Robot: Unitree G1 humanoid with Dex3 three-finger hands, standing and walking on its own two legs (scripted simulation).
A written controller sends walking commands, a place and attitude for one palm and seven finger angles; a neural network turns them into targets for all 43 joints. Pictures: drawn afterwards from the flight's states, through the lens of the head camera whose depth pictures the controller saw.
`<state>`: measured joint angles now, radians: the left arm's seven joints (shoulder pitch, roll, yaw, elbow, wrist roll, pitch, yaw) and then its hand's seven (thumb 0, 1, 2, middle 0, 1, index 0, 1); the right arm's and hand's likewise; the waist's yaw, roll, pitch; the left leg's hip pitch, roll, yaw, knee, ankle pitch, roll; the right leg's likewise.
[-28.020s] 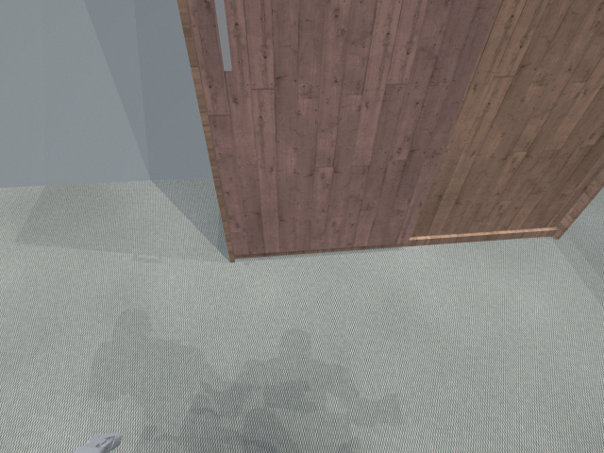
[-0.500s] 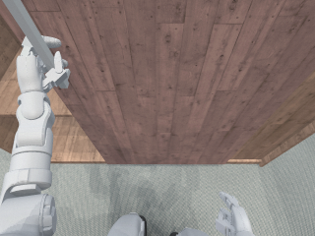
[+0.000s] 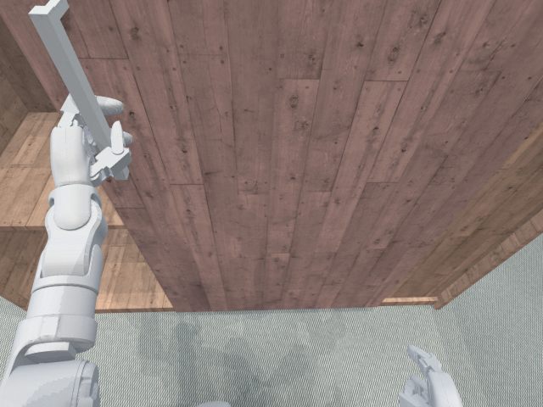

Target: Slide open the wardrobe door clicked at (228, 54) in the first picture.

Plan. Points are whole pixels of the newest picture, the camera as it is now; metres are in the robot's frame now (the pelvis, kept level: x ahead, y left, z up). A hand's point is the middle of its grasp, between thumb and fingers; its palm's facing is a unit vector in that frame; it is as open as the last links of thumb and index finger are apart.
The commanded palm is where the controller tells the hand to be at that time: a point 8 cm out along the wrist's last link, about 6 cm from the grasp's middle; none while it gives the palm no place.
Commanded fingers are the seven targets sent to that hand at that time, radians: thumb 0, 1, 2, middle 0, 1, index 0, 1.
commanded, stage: stop walking and hold the door there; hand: left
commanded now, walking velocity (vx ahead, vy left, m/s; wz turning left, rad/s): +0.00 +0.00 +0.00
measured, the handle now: (95, 103) +0.44 +0.27 +0.19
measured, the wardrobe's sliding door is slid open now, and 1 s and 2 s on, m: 0.47 0.47 0.47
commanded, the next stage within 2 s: loosen the grip on the handle in 0.02 s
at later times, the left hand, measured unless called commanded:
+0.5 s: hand (115, 152) +0.39 +0.25 +0.15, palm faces +0.37 -0.91 -0.15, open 12.7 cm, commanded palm +0.35 +0.28 +0.16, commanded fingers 0.00 -0.55 0.20 -0.32 -1.23 -0.32 -1.23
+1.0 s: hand (106, 147) +0.40 +0.26 +0.16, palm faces +0.35 -0.93 -0.12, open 14.4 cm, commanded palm +0.35 +0.31 +0.17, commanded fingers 0.00 -0.55 0.20 -0.25 -1.15 -0.25 -1.15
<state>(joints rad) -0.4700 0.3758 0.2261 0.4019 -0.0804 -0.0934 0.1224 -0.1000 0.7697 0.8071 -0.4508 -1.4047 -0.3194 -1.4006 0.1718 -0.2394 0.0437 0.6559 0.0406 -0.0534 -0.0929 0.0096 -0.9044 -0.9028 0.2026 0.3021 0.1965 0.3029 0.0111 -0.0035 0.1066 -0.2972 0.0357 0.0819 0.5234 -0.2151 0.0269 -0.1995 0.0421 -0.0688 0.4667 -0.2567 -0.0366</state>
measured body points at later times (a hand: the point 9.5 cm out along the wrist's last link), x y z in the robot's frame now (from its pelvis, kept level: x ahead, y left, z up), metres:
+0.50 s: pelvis -0.03 -0.01 -0.01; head -0.01 +0.00 +0.44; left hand +0.37 +0.29 +0.16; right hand +0.08 -0.27 -0.11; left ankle +0.04 +0.10 -0.74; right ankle +0.00 -0.09 -0.74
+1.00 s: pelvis +0.02 +0.00 +0.00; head +0.02 +0.00 +0.45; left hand +0.37 +0.31 +0.16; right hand +0.17 -0.24 -0.09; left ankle +0.04 +0.10 -0.74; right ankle +0.00 -0.09 -0.74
